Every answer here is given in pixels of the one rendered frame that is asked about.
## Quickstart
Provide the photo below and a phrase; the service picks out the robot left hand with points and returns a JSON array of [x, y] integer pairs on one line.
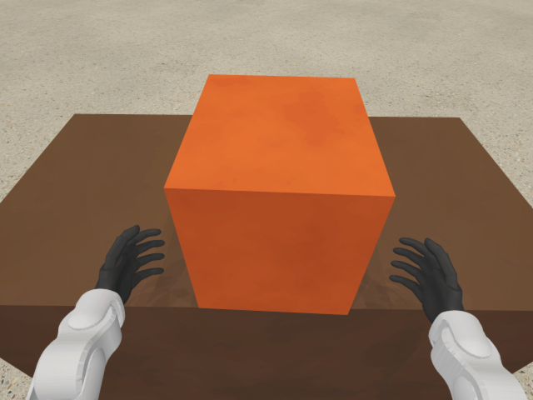
[[117, 273]]

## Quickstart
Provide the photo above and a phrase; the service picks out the pedestal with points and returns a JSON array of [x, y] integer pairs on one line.
[[105, 173]]

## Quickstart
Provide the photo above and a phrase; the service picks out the carton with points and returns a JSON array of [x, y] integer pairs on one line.
[[278, 194]]

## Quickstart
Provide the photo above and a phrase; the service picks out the robot left forearm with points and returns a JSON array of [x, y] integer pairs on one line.
[[72, 366]]

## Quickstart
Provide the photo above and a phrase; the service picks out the robot right forearm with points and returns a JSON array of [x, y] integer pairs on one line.
[[468, 360]]

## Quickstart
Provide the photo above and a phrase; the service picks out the robot right hand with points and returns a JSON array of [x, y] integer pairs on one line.
[[439, 290]]

